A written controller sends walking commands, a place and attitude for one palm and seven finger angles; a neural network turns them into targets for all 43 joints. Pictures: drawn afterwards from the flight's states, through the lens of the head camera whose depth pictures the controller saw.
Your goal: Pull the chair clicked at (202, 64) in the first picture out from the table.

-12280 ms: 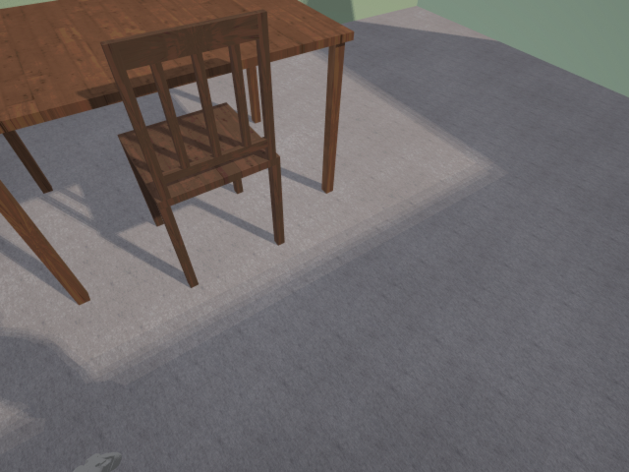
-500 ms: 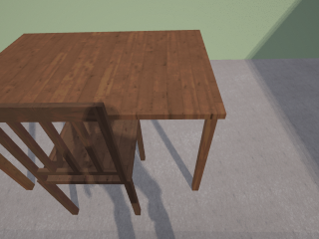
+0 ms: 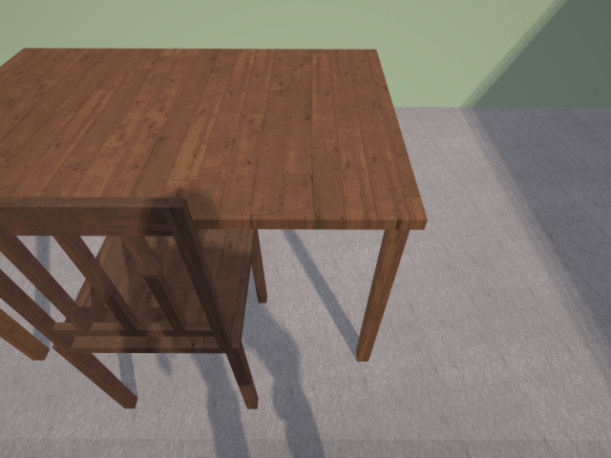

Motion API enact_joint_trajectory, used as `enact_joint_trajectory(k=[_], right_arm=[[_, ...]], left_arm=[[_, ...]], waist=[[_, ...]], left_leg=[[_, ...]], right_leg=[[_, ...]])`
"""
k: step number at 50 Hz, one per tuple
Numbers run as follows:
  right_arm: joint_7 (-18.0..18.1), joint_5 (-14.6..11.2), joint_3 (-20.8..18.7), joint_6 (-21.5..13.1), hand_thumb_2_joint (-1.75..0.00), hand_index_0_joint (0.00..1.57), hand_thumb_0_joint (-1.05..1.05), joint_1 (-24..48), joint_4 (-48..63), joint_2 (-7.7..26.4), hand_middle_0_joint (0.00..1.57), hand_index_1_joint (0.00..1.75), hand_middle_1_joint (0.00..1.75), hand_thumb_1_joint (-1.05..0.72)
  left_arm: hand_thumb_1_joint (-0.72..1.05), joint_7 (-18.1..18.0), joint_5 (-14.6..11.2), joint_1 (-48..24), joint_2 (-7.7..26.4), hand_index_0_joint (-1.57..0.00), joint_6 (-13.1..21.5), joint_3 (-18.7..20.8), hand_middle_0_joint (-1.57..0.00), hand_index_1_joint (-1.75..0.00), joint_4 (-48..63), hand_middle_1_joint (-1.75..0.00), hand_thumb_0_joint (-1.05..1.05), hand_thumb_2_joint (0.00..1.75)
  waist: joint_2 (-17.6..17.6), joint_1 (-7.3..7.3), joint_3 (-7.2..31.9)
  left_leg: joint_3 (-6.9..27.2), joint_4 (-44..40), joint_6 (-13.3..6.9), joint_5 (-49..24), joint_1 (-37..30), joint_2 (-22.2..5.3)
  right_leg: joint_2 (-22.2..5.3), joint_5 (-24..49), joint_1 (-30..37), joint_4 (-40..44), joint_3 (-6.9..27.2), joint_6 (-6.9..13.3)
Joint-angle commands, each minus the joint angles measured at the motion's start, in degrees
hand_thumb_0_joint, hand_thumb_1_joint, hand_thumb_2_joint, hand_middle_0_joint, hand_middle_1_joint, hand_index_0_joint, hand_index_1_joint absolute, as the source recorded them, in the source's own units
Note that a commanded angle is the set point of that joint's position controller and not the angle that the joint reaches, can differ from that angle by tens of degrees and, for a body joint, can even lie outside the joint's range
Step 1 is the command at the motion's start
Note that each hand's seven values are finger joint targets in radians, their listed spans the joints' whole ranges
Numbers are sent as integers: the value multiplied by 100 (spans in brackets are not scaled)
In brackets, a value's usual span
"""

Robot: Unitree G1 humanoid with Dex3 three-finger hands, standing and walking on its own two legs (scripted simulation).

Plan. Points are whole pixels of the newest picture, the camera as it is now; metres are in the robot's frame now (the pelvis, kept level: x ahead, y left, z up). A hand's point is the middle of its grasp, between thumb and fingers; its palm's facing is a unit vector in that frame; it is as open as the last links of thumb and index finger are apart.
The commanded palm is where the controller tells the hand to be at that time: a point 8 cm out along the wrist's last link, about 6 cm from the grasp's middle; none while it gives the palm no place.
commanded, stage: look again from close up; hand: left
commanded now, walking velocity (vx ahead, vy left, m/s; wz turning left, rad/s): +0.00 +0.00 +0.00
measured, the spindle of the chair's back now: (104, 286) +0.40 +0.39 -0.09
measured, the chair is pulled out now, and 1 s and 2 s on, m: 0.00 0.00 0.00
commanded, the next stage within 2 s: raise the hand toward the chair's back in 0.78 s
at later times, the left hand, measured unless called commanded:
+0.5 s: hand out of the picture +0.00 +0.15 -0.17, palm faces +0.03 -0.98 -0.19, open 7.4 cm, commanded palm none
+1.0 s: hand out of the picture +0.10 +0.18 -0.11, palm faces +0.22 -0.95 -0.24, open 7.3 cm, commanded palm +0.11 +0.20 -0.07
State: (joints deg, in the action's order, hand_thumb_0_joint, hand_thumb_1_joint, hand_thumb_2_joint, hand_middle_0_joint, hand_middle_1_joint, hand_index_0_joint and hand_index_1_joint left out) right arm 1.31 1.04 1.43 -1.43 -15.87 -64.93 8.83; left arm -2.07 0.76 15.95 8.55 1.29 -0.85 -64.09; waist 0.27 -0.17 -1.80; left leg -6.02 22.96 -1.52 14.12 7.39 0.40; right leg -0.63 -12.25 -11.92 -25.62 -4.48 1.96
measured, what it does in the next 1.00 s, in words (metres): stands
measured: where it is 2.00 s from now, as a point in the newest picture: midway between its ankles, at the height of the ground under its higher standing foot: outside the picture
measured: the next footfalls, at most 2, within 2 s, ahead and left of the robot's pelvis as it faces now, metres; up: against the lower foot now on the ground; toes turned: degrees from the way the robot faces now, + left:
none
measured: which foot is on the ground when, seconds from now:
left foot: down 0.00-1.00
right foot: down 0.00-1.00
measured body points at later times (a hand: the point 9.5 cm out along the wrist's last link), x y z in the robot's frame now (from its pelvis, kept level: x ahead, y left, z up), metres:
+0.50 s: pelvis +0.01 -0.01 +0.00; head +0.01 -0.02 +0.45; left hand +0.00 +0.20 -0.16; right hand +0.00 -0.22 -0.16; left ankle -0.02 +0.10 -0.74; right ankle +0.02 -0.09 -0.74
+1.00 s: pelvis +0.00 -0.02 -0.01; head +0.01 -0.03 +0.44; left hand +0.08 +0.23 -0.09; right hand +0.04 -0.25 -0.15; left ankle -0.02 +0.10 -0.74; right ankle +0.02 -0.09 -0.74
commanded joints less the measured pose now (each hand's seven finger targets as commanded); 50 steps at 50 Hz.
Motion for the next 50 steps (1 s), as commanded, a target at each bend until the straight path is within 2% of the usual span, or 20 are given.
enact_joint_trajectory(k=[1, 20, 28, 33, 39, 43, 44, 45, 46, 47, 48, 49, 50], right_arm=[[37, -36, -107, -66, -90, 20, 0, -385, 94, 458, 20, 30, 30, -90], [59, -35, -107, -67, -90, 20, 0, -431, -12, 406, 20, 30, 30, -90], [60, -33, -107, -48, -90, 20, 0, -525, -47, 355, 20, 30, 30, -90], [61, -28, -102, -40, -90, 20, 0, -582, -63, 325, 20, 30, 30, -90], [63, -29, -110, -55, -90, 20, 0, -626, -63, 333, 20, 30, 30, -90], [70, -29, -109, -44, -90, 20, 0, -618, -76, 314, 20, 30, 30, -90], [5, -81, -161, -86, -90, 20, 0, 82, 326, 531, 20, 30, 30, -90], [274, -351, -283, -939, -90, 20, 0, 52, 2530, 1675, 20, 30, 30, -90], [481, -419, -98, -1389, -90, 20, 0, 744, 2388, 1135, 20, 30, 30, -90], [411, -300, -201, -1655, -90, 20, 0, 457, 2497, 972, 20, 30, 30, -90], [410, -485, -149, -1749, -90, 20, 0, 392, 2335, 1033, 20, 30, 30, -90], [410, -493, -213, -1863, -90, 20, 0, 542, 2671, 1260, 20, 30, 30, -90], [401, -398, -331, -1957, -90, 20, 0, 433, 2732, 1374, 20, 30, 30, -90]], left_arm=[[90, -11, -18, 350, 578, -20, 92, 103, -20, -30, 184, -30, 0, 90], [90, -23, -28, 518, 508, -20, 113, 111, -20, -30, 124, -30, 0, 90], [90, -27, -27, 510, 508, -20, 101, 127, -20, -30, 147, -30, 0, 90], [90, -25, -28, 499, 473, -20, 87, 134, -20, -30, 163, -30, 0, 90], [90, -23, -31, 514, 496, -20, 100, 147, -20, -30, 176, -30, 0, 90], [90, -25, -31, 530, 469, -20, 95, 142, -20, -30, 158, -30, 0, 90], [90, -241, 45, 918, 602, -20, 173, 133, -20, -30, -93, -30, 0, 90], [88, -91, -1274, -3294, 1665, -20, 1416, 411, -20, -30, 8498, -30, 0, 89], [85, -452, -983, -2724, 2173, -20, 1350, 870, -20, -29, 8469, -29, 0, 88], [83, -479, -795, 274, 339, -19, 536, -103, -19, -29, 6484, -29, 0, 87], [81, -439, -1089, 440, -324, -19, 269, -433, -19, -29, 5961, -29, 0, 86], [78, -342, -1236, -217, -130, -19, 611, -434, -19, -28, 6553, -28, 0, 85], [76, -234, -1223, -150, 113, -19, 943, -206, -19, -28, 6408, -28, 0, 84]], waist=[[-48, 7, -170], [-22, 22, -187], [-108, 25, -282], [-17, 27, -373], [-40, 32, -216], [-12, 32, -315], [-187, 262, -506], [994, -488, 2350], [1293, -134, 1963], [1021, -19, 1409], [197, -156, 539], [-332, -310, -41], [-960, -383, 48]], left_leg=[[657, -501, -21, -509, 267, -686], [635, -476, 8, -540, 270, -669], [613, -488, 21, -388, 359, -671], [626, -526, 21, -288, 408, -674], [620, -490, 23, -402, 350, -678], [603, -491, 30, -361, 350, -687], [286, 741, 183, -490, 902, -725], [495, -7, -19, -866, -565, -36], [277, 118, -8, -842, -476, -120], [401, -86, -31, -697, 135, -173], [605, 81, -10, -238, 658, -168], [753, 326, -73, 266, 916, -145], [688, 687, -89, 534, 1159, -75]], right_leg=[[-637, 675, 90, 521, 765, 75], [-658, 843, 195, 589, 785, 101], [-634, 634, 157, 625, 787, 101], [-614, 421, 76, 663, 804, 112], [-615, 617, 180, 611, 805, 123], [-607, 566, 92, 632, 802, 130], [-974, 3175, 75, 419, 1020, -145], [-429, 1711, 678, 89, 911, -43], [-110, 804, 406, -133, 870, 38], [-45, 171, 108, -196, 405, 97], [-58, -66, -368, -117, 171, -22], [-114, -650, -944, -42, 194, -137], [-132, -1293, -1402, -44, 224, -199]])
